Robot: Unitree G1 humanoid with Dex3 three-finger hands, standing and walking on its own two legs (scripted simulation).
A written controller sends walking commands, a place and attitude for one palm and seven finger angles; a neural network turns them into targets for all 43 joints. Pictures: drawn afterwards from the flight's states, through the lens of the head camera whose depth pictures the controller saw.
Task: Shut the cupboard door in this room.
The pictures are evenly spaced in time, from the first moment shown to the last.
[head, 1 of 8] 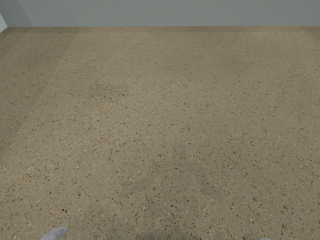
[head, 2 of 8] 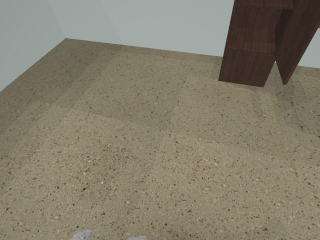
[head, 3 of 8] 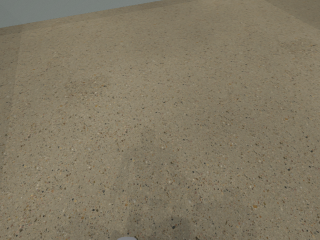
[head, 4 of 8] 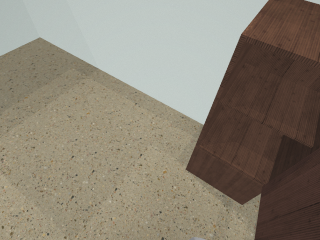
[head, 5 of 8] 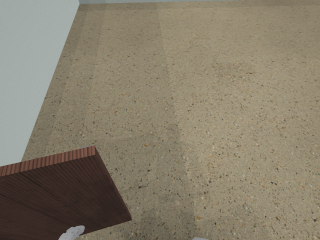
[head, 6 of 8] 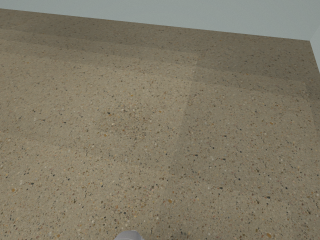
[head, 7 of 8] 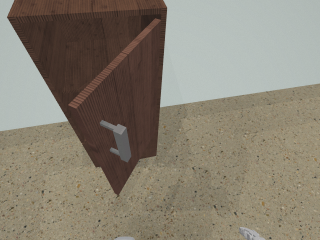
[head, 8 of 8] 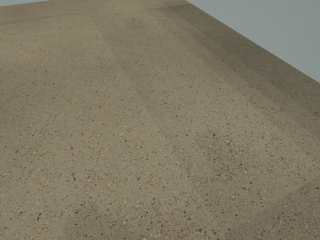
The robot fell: no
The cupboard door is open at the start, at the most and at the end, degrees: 98 100 38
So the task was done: no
